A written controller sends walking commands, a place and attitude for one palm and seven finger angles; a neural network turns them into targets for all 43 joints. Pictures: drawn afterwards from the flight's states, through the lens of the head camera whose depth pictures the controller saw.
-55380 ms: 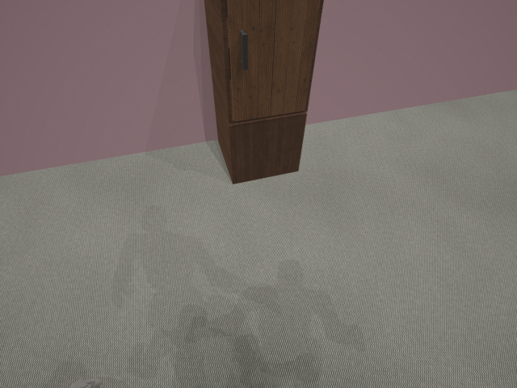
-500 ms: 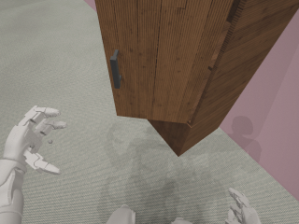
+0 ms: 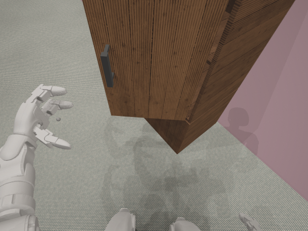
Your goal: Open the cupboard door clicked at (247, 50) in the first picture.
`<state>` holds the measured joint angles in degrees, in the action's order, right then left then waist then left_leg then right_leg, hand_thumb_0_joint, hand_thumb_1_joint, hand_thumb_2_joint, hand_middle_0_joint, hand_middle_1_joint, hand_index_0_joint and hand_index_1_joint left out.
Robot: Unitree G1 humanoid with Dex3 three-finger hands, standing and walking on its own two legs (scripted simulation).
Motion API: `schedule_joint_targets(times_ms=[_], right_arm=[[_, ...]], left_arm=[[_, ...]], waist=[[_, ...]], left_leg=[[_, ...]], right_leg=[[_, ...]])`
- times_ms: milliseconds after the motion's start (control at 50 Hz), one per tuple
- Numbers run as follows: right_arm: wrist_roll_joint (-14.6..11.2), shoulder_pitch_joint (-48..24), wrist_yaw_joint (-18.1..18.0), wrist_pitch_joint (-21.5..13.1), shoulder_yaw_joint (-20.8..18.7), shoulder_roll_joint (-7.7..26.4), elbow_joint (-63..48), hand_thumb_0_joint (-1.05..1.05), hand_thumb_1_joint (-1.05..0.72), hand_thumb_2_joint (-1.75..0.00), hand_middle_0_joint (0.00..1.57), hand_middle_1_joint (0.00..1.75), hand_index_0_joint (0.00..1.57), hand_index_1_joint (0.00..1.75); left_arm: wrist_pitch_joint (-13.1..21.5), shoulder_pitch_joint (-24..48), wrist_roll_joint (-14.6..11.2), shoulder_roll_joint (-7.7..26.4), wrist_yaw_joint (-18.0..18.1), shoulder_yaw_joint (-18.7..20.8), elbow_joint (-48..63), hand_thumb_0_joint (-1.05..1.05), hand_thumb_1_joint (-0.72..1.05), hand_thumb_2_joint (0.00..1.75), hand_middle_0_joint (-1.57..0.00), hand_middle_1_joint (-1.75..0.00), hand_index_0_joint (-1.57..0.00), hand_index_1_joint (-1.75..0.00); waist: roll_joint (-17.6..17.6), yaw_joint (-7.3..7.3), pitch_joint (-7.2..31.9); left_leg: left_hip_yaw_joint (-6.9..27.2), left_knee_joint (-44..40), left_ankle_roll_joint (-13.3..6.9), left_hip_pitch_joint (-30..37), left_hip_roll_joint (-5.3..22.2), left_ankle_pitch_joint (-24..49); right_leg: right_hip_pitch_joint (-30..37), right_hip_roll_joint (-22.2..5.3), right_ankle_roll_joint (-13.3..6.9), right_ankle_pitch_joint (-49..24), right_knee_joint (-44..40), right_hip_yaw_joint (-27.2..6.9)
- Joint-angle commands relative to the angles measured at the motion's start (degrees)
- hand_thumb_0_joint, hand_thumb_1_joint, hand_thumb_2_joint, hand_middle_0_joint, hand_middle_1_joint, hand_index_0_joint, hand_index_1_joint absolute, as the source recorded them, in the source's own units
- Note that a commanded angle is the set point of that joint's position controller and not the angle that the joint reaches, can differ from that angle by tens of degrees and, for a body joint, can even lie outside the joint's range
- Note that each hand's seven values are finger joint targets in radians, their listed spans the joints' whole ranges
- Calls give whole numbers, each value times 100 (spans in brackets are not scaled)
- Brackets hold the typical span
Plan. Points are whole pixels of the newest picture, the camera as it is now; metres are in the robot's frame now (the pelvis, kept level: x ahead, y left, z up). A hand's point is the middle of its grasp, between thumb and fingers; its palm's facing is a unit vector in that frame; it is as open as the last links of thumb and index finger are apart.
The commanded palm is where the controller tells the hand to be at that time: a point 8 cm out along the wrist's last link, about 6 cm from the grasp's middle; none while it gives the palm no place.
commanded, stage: move the hooked fingers beside the handle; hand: left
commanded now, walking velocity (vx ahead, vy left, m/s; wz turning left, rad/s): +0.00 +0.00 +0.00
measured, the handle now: (108, 66) +0.58 +0.16 +0.05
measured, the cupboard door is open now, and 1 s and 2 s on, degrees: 48 48 48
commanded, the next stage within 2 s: slide the fingers in behind the handle in 1.76 s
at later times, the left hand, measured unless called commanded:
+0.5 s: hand (71, 95) +0.45 +0.24 +0.06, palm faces -0.04 -1.00 -0.01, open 14.0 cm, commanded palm +0.44 +0.28 +0.06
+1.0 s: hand (85, 75) +0.53 +0.22 +0.06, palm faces -0.03 -1.00 -0.01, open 14.0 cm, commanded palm +0.51 +0.26 +0.05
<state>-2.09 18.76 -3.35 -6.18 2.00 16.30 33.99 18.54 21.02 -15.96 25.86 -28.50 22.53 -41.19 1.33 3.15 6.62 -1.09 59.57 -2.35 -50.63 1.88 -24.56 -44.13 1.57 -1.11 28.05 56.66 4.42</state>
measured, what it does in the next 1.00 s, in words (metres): stands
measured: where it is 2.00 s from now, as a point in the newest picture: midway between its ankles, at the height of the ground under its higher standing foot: outside the picture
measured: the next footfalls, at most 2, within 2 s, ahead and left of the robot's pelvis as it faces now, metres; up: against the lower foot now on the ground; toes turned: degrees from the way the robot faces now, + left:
none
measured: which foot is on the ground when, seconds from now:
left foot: down 0.00-1.00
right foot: down 0.00-1.00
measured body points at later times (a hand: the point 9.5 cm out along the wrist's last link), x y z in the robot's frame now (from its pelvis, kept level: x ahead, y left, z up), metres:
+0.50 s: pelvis +0.00 +0.00 -0.01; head +0.11 +0.03 +0.42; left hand +0.45 +0.29 +0.06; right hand +0.05 -0.27 -0.12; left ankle +0.04 +0.09 -0.67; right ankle -0.01 -0.11 -0.67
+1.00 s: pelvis +0.00 +0.00 -0.02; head +0.15 +0.03 +0.40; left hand +0.52 +0.27 +0.06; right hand -0.01 -0.27 -0.12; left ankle +0.04 +0.09 -0.67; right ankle -0.01 -0.11 -0.67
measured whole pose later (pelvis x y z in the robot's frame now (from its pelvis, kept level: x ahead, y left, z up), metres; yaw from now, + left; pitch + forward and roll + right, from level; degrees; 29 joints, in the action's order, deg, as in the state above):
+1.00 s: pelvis +0.00 +0.00 -0.02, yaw -2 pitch +24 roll -5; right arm 0.0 22.8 -1.4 3.3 3.4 16.2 36.0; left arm 20.6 55.1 -5.4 37.8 -21.7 26.0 -70.7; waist 1.8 10.8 6.5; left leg -0.7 66.1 -2.3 -64.0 3.8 -26.5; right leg -57.2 3.3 -1.2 29.1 61.9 4.5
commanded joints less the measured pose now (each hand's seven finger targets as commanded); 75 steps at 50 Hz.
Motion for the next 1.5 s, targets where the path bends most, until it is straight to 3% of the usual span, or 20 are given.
schedule_joint_targets(times_ms=[0, 60, 220, 260, 280, 320, 360, 520, 600, 720, 800, 880, 940, 960, 1120, 1180, 1240, 1280, 1400, 1480], right_arm=[[-9, 277, -79, -121, -393, 957, -565, 0, -90, -90, 20, 30, 20, 30], [-3, 327, -55, -42, -387, 940, -539, 0, -90, -90, 20, 30, 20, 30], [30, 524, -27, 172, -378, 980, -386, 0, -90, -90, 20, 30, 20, 30], [42, 575, -16, 231, -380, 978, -362, 0, -90, -90, 20, 30, 20, 30], [34, 590, -11, 259, -385, 963, -320, 0, -90, -90, 20, 30, 20, 30], [50, 665, -19, 310, -380, 1026, -292, 0, -90, -90, 20, 30, 20, 30], [52, 681, -7, 350, -389, 993, -270, 0, -90, -90, 20, 30, 20, 30], [98, 895, 34, 538, -378, 1017, -160, 0, -90, -90, 20, 30, 20, 30], [121, 995, 36, 632, -354, 1044, -110, 0, -90, -90, 20, 30, 20, 30], [170, 1130, 74, 727, -333, 1059, -106, 0, -90, -90, 20, 30, 20, 30], [169, 1230, 82, 810, -305, 1068, -98, 0, -90, -90, 20, 30, 20, 30], [187, 1319, 89, 857, -277, 1093, -60, 0, -90, -90, 20, 30, 20, 30], [214, 1405, 87, 889, -282, 1124, -5, 0, -90, -90, 20, 30, 20, 30], [215, 1421, 107, 895, -274, 1098, -23, 0, -90, -90, 20, 30, 20, 30], [242, 1483, 166, 1040, -340, 1110, -126, 0, -90, -90, 20, 30, 20, 30], [206, 1417, 180, 1048, -330, 1054, -115, 0, -90, -90, 20, 30, 20, 30], [202, 1409, 145, 1038, -331, 1080, -61, 0, -90, -90, 20, 30, 20, 30], [210, 1383, 161, 1024, -339, 1065, -56, 0, -90, -90, 20, 30, 20, 30], [197, 1352, 150, 1033, -331, 1060, -15, 0, -90, -90, 20, 30, 20, 30], [194, 1292, 131, 1024, -290, 1097, -34, 0, -90, -90, 20, 30, 20, 30]], left_arm=[[403, 2008, -44, 1645, 147, 460, 711, 0, -50, 30, -30, -120, -30, -120], [465, 2393, 68, 1624, 206, 369, 562, 0, -50, 30, -30, -120, -30, -120], [637, 3175, 223, 1951, 170, 494, -223, 0, -50, 30, -30, -120, -30, -120], [655, 3369, 293, 1933, 173, 422, -337, 0, -50, 30, -30, -120, -30, -120], [643, 3499, 289, 1808, 163, 319, -507, 0, -50, 30, -30, -120, -30, -120], [704, 3684, 319, 2191, 163, 571, -633, 0, -50, 30, -30, -120, -30, -120], [742, 3957, 380, 2003, 167, 360, -611, 0, -50, 30, -30, -120, -30, -120], [719, 4500, 532, 2068, 387, 319, -818, 0, -50, 30, -30, -120, -30, -120], [665, 4900, 628, 2246, 558, 404, -1194, 0, -50, 30, -30, -120, -30, -120], [766, 5205, 785, 2521, 669, 520, -1281, 0, -50, 30, -30, -120, -30, -120], [650, 5386, 841, 2568, 657, 484, -1654, 0, -50, 30, -30, -120, -30, -120], [584, 5774, 944, 2639, 662, 370, -1746, 0, -50, 30, -30, -120, -30, -120], [611, 5952, 962, 2912, 687, 565, -1755, 0, -50, 30, -30, -120, -30, -120], [567, 5838, 969, 2727, 674, 447, -1866, 0, -50, 30, -30, -120, -30, -120], [594, 5398, 905, 2917, 689, 741, -1267, 0, -50, 30, -30, -120, -30, -120], [607, 5338, 868, 2651, 705, 579, -1336, 0, -50, 30, -30, -120, -30, -120], [669, 5512, 907, 2824, 740, 644, -1323, 0, -50, 30, -30, -120, -30, -120], [709, 5376, 899, 2676, 739, 577, -1274, 0, -50, 30, -30, -120, -30, -120], [678, 5434, 825, 2232, 694, 247, -1562, 0, -50, 30, -30, -120, -30, -120], [615, 5556, 875, 2424, 752, 305, -1874, 0, -50, 30, -30, -120, -30, -120]], waist=[[262, 63, 1816], [531, 80, 1935], [414, 204, 2116], [662, 217, 2176], [508, 303, 2096], [497, 254, 2274], [726, 326, 2364], [868, 403, 2675], [571, 534, 2335], [847, 553, 2802], [703, 688, 2562], [931, 804, 2624], [999, 817, 2861], [1004, 820, 2823], [1065, 616, 3227], [892, 683, 2913], [1013, 708, 2851], [1177, 644, 2909], [1017, 798, 2595], [727, 850, 2319]], left_leg=[[487, -783, 55, 1894, -25, 1422], [470, -773, 75, 1961, -27, 1402], [427, -530, 39, 1739, -9, 1598], [457, -503, 57, 1856, 1, 1651], [451, -470, 40, 1812, 7, 1579], [461, -398, 37, 1733, 14, 1637], [495, -380, 51, 1915, 26, 1672], [587, -296, 74, 2202, 68, 2059], [585, -254, 35, 1786, 66, 1740], [569, -118, 48, 1912, 81, 2033], [554, -46, 9, 1610, 81, 1899], [593, -12, 18, 1586, 100, 1879], [620, 84, 31, 1737, 133, 2103], [607, 82, 23, 1694, 113, 2110], [577, 48, 42, 2010, 136, 2634], [519, 13, 15, 1779, 108, 2341], [538, -3, 21, 1795, 110, 2233], [569, -36, 57, 2019, 110, 2277], [635, -51, 54, 2124, 124, 2263], [621, -33, 22, 1602, 106, 1781]], right_leg=[[24, 112, -62, -1265, -703, -245], [-42, 90, -59, -1236, -678, -258], [-102, 122, -46, -1484, -525, -310], [-287, 113, -56, -1441, -494, -293], [-352, 123, -38, -1399, -521, -296], [-320, 141, -52, -1443, -440, -313], [-498, 136, -51, -1399, -425, -297], [-744, 170, -55, -1523, -344, -242], [-785, 194, -46, -1362, -356, -239], [-769, 211, -31, -1589, -261, -277], [-834, 240, -24, -1566, -264, -286], [-980, 234, -17, -1504, -248, -278], [-1039, 252, -17, -1614, -202, -274], [-1025, 256, -15, -1636, -214, -271], [-729, 281, -19, -2089, -187, -240], [-664, 295, 4, -1984, -277, -267], [-728, 287, -12, -1883, -283, -284], [-833, 288, -37, -1791, -300, -250], [-1135, 296, -53, -1672, -320, -188], [-1117, 267, -21, -1404, -327, -216]])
